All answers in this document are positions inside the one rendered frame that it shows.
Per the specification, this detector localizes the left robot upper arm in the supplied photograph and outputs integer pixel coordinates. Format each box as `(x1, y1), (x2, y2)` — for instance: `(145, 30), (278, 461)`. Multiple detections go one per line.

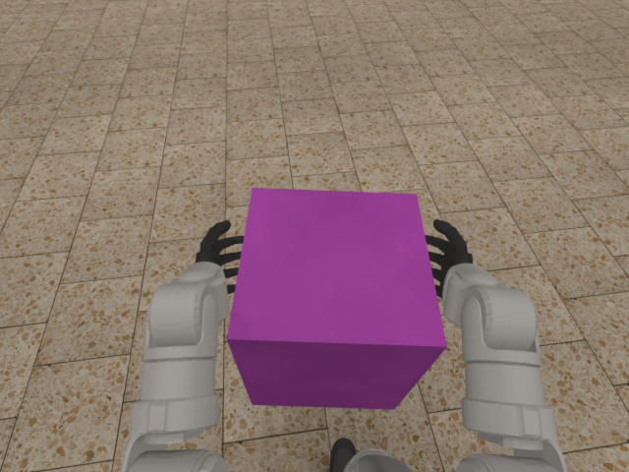
(127, 449), (228, 472)

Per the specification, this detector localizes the robot left hand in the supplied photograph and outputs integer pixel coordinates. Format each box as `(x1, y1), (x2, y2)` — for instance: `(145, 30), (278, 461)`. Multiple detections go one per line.
(196, 220), (244, 294)

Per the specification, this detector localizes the right robot foot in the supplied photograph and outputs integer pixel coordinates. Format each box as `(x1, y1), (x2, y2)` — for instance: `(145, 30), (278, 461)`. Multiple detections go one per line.
(330, 438), (357, 472)

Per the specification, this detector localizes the robot right forearm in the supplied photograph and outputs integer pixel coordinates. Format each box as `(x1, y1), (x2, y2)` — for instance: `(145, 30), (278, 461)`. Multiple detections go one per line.
(442, 264), (568, 472)

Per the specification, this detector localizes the robot right shin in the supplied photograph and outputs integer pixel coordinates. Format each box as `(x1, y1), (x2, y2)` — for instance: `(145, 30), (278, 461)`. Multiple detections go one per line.
(343, 448), (382, 472)

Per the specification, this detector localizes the robot left forearm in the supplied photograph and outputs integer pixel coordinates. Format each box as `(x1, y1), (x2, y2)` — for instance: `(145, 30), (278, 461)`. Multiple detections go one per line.
(121, 262), (230, 472)

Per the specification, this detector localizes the robot right hand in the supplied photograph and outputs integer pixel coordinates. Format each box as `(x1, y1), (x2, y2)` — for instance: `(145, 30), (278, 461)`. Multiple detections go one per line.
(425, 219), (473, 299)

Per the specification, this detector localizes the carton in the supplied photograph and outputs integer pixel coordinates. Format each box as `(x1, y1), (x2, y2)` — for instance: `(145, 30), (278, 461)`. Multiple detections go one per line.
(227, 188), (447, 409)

